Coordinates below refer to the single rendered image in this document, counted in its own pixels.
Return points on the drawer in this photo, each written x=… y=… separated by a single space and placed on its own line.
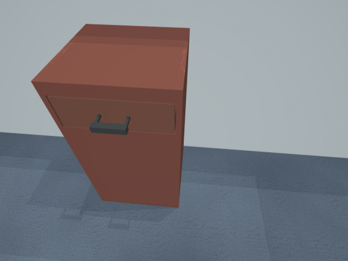
x=144 y=116

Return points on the handle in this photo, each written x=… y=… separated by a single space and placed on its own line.
x=109 y=128

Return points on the cabinet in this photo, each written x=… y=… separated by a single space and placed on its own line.
x=127 y=63

